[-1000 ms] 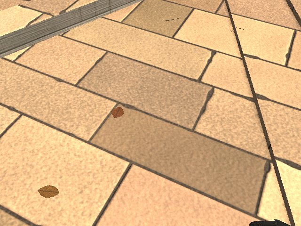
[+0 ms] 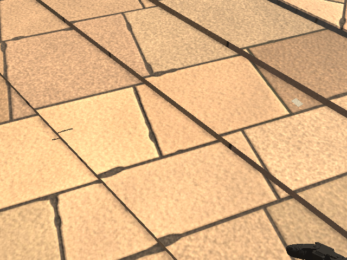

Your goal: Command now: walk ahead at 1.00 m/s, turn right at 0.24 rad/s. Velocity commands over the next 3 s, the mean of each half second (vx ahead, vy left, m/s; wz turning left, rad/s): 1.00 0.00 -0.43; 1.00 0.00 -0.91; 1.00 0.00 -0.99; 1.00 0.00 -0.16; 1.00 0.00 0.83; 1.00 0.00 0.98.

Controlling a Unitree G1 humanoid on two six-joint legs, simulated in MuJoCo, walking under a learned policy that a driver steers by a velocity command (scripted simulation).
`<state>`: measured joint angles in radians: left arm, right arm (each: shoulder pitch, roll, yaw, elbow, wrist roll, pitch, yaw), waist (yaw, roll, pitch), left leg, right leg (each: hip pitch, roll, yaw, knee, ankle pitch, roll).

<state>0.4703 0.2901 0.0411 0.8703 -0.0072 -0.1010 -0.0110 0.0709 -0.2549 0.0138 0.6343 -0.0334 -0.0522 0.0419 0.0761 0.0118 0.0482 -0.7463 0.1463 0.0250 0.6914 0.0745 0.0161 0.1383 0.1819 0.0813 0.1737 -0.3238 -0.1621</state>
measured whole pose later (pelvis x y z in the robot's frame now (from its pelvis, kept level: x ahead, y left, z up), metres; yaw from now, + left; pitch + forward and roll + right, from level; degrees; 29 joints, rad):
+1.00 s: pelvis +0.96 -0.11 +0.05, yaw -40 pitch +3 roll +2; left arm 0.39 0.35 0.08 0.81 0.00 -0.08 -0.01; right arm 0.05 -0.24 0.02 0.56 -0.06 -0.07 -0.01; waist 0.08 -0.03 0.04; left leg -0.59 0.06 0.02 0.72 -0.22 -0.06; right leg -0.18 0.15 0.18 1.05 -0.32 -0.14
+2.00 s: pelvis +1.38 -0.83 +0.12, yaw -71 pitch +4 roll +0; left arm -0.05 0.21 -0.04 0.51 0.03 -0.08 -0.05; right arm 0.59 -0.24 -0.05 0.84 -0.01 -0.06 0.02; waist -0.16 0.00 -0.03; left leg -0.01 -0.02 -0.09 0.31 -0.36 0.02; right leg -0.62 -0.03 0.04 0.66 -0.15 0.00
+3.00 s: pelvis +1.89 -1.57 +0.16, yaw -17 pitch +2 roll -2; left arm 0.28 0.30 0.04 0.69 0.05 -0.07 0.02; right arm 0.24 -0.39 -0.08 0.67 -0.03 -0.01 0.04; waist 0.01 0.06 0.00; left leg -0.50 -0.04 -0.02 1.34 -0.30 0.10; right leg -0.30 -0.03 -0.09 0.55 -0.27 0.01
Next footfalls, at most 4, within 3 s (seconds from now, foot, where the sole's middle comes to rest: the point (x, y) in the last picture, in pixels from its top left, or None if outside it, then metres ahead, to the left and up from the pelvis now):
0.12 left None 0.33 0.13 -0.76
0.58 right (208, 191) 0.72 -0.06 -0.73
0.92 left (214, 101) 1.18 -0.08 -0.69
1.34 right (313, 94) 1.23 -0.54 -0.65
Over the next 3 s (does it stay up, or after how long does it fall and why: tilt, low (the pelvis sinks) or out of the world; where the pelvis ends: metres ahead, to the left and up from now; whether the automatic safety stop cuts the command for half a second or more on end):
stays up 1.89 -1.57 0.16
